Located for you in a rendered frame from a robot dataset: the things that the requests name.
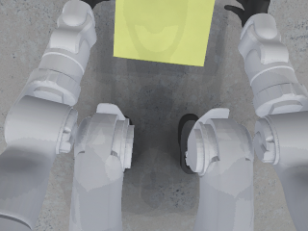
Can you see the right robot hand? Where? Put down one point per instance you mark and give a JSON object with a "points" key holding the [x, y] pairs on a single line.
{"points": [[251, 7]]}

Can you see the robot right forearm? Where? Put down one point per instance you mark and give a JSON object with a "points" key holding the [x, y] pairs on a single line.
{"points": [[269, 70]]}

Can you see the robot right shin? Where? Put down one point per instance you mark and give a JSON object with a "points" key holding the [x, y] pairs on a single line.
{"points": [[223, 113]]}

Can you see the right robot upper arm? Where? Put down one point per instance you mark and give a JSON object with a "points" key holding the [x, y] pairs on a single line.
{"points": [[282, 141]]}

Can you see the right robot foot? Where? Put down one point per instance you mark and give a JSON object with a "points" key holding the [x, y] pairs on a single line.
{"points": [[185, 126]]}

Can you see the robot left forearm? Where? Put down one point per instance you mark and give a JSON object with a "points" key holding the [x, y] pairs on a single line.
{"points": [[64, 60]]}

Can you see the left robot upper arm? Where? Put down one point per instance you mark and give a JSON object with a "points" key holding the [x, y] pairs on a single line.
{"points": [[39, 130]]}

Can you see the left robot hand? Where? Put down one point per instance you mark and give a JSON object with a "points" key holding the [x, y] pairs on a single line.
{"points": [[92, 3]]}

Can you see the carton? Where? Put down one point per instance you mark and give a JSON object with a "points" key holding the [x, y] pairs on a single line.
{"points": [[163, 31]]}

